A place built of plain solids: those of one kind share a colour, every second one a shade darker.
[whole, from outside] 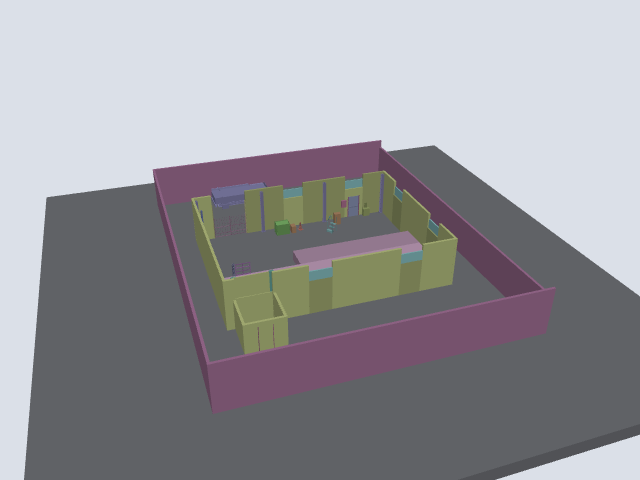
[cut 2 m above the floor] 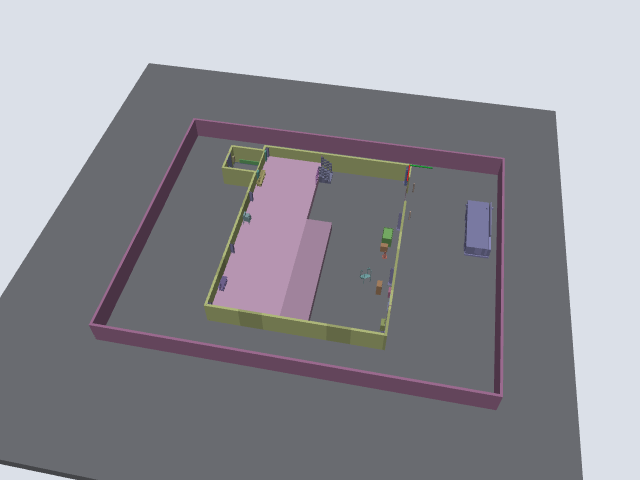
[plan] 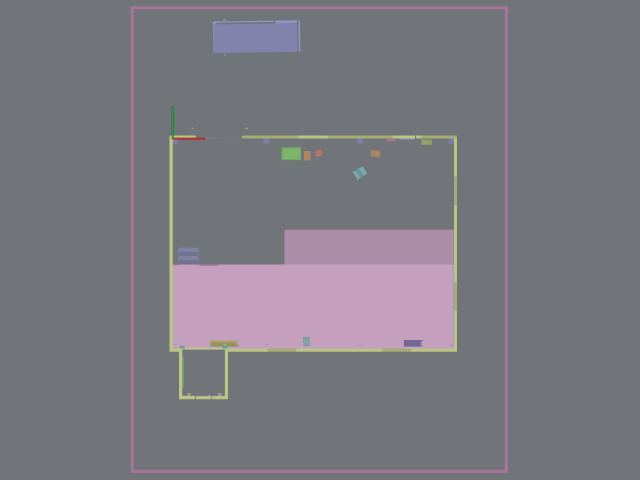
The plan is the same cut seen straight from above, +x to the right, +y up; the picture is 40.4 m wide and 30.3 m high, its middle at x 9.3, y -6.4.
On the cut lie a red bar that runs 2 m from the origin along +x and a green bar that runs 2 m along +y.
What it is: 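A split-level store; one tall room, parted into a floor behind the doors and a second floor beyond one front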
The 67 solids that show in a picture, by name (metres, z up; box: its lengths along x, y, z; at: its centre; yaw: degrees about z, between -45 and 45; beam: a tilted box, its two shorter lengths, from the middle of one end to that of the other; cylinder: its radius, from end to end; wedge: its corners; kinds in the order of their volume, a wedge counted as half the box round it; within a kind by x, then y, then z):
{
 "raised_floor_bank_1": {"box": [17.75, 5.3, 0.92], "at": [8.88, -10.6, 0.41]},
 "raised_floor_bank_2": {"box": [10.7, 2.2, 0.92], "at": [12.4, -6.85, 0.41]},
 "yard_bound_1": {"box": [0.2, 29.47, 3.92], "at": [-2.55, -6.37, 1.91]},
 "yard_bound_2": {"box": [23.82, 0.2, 3.92], "at": [9.26, -21.01, 1.91]},
 "yard_bound_3": {"box": [23.82, 0.2, 3.92], "at": [9.26, 8.26, 1.91]},
 "yard_bound_4": {"box": [0.2, 29.47, 3.22], "at": [21.07, -6.37, 1.56]},
 "wall_1": {"box": [0.2, 13.65, 4.25], "at": [-0.1, -6.62, 2.08]},
 "wall_2": {"box": [0.8, 0.2, 4.25], "at": [0.2, -13.35, 2.08]},
 "wall_3": {"box": [0.2, 3.2, 2.55], "at": [0.5, -14.85, 1.23]},
 "wall_4": {"box": [1.66, 0.2, 4.25], "at": [0.62, 0.1, 2.08]},
 "wall_5": {"box": [3.1, 0.2, 2.55], "at": [1.95, -16.35, 1.23]},
 "wall_6": {"box": [2.7, 0.06, 2.55], "at": [1.95, -13.28, 1.23]},
 "wall_7": {"box": [2.82, 0.06, 4.25], "at": [1.95, -13.22, 2.08]},
 "wall_8": {"box": [0.2, 3.2, 2.55], "at": [3.4, -14.85, 1.23]},
 "wall_9": {"box": [2.71, 0.2, 4.25], "at": [4.65, -13.35, 2.08]},
 "wall_10": {"box": [3.51, 0.2, 4.25], "at": [6.2, 0.1, 2.08]},
 "wall_11": {"box": [1.81, 0.2, 2.95], "at": [6.9, -13.35, 1.43]},
 "wall_12": {"box": [1.86, 0.2, 2.95], "at": [8.88, 0.1, 1.43]},
 "wall_13": {"box": [5.46, 0.2, 4.25], "at": [10.53, -13.35, 2.08]},
 "wall_14": {"box": [4.11, 0.2, 4.25], "at": [11.85, 0.1, 2.08]},
 "wall_15": {"box": [1.81, 0.2, 2.95], "at": [14.15, -13.35, 1.43]},
 "wall_16": {"box": [1.81, 0.2, 2.95], "at": [14.8, 0.1, 1.43]},
 "wall_17": {"box": [2.91, 0.2, 4.25], "at": [16.5, -13.35, 2.08]},
 "wall_18": {"box": [2.26, 0.2, 4.25], "at": [16.82, 0.1, 2.08]},
 "wall_19": {"box": [0.2, 2.61, 4.25], "at": [17.85, -12.15, 2.08]},
 "wall_20": {"box": [0.2, 1.81, 2.95], "at": [17.85, -9.95, 1.43]},
 "wall_21": {"box": [0.2, 4.86, 4.25], "at": [17.85, -6.62, 2.08]},
 "wall_22": {"box": [0.2, 1.81, 2.95], "at": [17.85, -3.3, 1.43]},
 "wall_23": {"box": [0.2, 2.61, 4.25], "at": [17.85, -1.1, 2.08]},
 "beyond_van_1": {"box": [3.79, 0.08, 1.48], "at": [4.5, 7.38, 0.68], "yaw": 0.9},
 "beyond_van_2": {"box": [5.29, 1.81, 0.65], "at": [5.23, 6.35, 0.97], "yaw": 0.9},
 "beyond_van_3": {"box": [1.36, 0.16, 1.0], "at": [7.17, 7.38, 0.79], "yaw": 0.9},
 "beyond_van_4": {"box": [0.02, 1.96, 1.1], "at": [7.98, 6.48, 0.87], "yaw": 0.9},
 "beyond_van_5": {"box": [0.02, 0.56, 0.73], "at": [7.99, 6.5, 1.07], "yaw": 0.9},
 "beyond_van_6": {"box": [0.1, 1.96, 0.18], "at": [8.0, 6.48, 0.43], "yaw": 0.9},
 "window_pane_1": {"box": [1.8, 0.1, 0.81], "at": [6.9, -13.4, 3.29]},
 "window_pane_2": {"box": [1.85, 0.1, 0.81], "at": [8.88, 0.15, 3.29]},
 "window_pane_3": {"box": [1.8, 0.1, 0.81], "at": [14.15, -13.4, 3.29]},
 "window_pane_4": {"box": [1.8, 0.1, 0.81], "at": [14.8, 0.15, 3.29]},
 "window_pane_5": {"box": [0.1, 1.8, 0.81], "at": [17.9, -9.95, 3.29]},
 "window_pane_6": {"box": [0.1, 1.8, 0.81], "at": [17.9, -3.3, 3.29]},
 "pallet_load_1": {"box": [1.15, 0.014, 0.95], "at": [7.49, -1.36, 0.58]},
 "pallet_load_2": {"box": [1.13, 0.7, 1.06], "at": [7.5, -0.96, 0.48]},
 "pallet_load_3": {"box": [0.02, 0.79, 0.95], "at": [8.09, -0.95, 0.58]},
 "door_landing_1": {"box": [1.32, 0.29, 0.75], "at": [1.0, -7.82, 0.32]},
 "door_landing_2": {"box": [1.32, 0.29, 0.57], "at": [1.0, -7.56, 0.24]},
 "door_landing_3": {"box": [1.32, 0.29, 0.4], "at": [1.0, -7.29, 0.15]},
 "door_landing_4": {"box": [1.32, 0.29, 0.22], "at": [1.0, -7.02, 0.06]},
 "tote_stack_1": {"box": [0.4, 0.6, 0.71], "at": [8.49, -1.09, 0.3]},
 "tote_stack_2": {"box": [0.6, 0.4, 1.15], "at": [12.8, -0.95, 0.53]},
 "pier_1": {"box": [0.34, 0.17, 4.25], "at": [3.3, -13.16, 2.08]},
 "door_leaf_1": {"box": [1.0, 0.044, 2.15], "at": [1.95, -16.25, 1.02]},
 "door_leaf_2": {"box": [1.0, 0.044, 2.15], "at": [14.8, 0.0, 1.02]},
 "fire_extinguisher_1": {"box": [0.64, 0.34, 0.79], "at": [16.03, -0.22, 0.34]},
 "steel_column_1": {"box": [0.26, 0.014, 4.05], "at": [5.92, -0.26, 1.98]},
 "steel_column_2": {"box": [0.012, 0.23, 4.05], "at": [5.92, -0.14, 1.98]},
 "steel_column_3": {"box": [0.26, 0.014, 4.05], "at": [11.83, -0.26, 1.98]},
 "steel_column_4": {"box": [0.012, 0.23, 4.05], "at": [11.83, -0.14, 1.98]},
 "steel_column_5": {"box": [0.26, 0.014, 4.05], "at": [11.83, -0.02, 1.98]},
 "steel_column_6": {"box": [0.26, 0.014, 4.05], "at": [17.61, -0.26, 1.98]},
 "steel_column_7": {"box": [0.26, 0.014, 4.05], "at": [17.61, -0.02, 1.98]},
 "distribution_board_1": {"box": [0.5, 0.18, 0.7], "at": [13.78, -0.09, 1.5]},
 "radiator_1": {"box": [0.07, 2.0, 0.43], "at": [0.66, -14.75, 0.35]},
 "bench_things_1": {"box": [1.68, 0.38, 0.07], "at": [3.2, -12.93, 1.29]},
 "bench_things_2": {"box": [1.8, 0.13, 0.029], "at": [3.26, -12.79, 1.31]},
 "bench_short_1": {"box": [1.08, 0.38, 0.07], "at": [15.12, -12.92, 1.29]},
 "low_rail_1": {"box": [2.7, 0.014, 0.15], "at": [1.95, -13.32, 0.03]}
}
